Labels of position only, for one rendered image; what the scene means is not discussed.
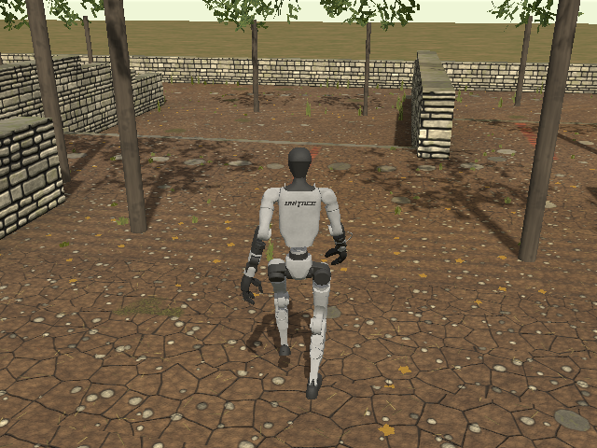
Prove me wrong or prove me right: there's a left robot foot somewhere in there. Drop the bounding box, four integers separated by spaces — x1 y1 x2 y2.
279 344 291 356

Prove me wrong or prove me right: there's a right robot hand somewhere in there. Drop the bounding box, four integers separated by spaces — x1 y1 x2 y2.
325 247 347 265

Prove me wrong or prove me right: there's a left robot forearm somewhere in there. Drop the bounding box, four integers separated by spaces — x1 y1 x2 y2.
243 226 266 277

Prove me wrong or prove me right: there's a right robot forearm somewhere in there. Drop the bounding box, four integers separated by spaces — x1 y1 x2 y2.
333 223 347 252

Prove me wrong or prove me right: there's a robot foot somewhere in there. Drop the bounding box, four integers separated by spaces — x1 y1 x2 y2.
306 373 323 399
279 344 291 356

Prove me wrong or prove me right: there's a right robot foot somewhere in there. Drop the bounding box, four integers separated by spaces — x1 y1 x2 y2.
306 373 323 399

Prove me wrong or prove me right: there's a left robot upper arm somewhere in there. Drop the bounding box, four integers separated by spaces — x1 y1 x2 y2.
257 188 280 241

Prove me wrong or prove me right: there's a right robot upper arm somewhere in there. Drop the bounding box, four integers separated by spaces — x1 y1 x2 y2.
318 188 343 236

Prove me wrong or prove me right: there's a left robot hand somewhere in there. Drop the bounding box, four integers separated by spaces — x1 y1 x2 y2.
241 274 263 305

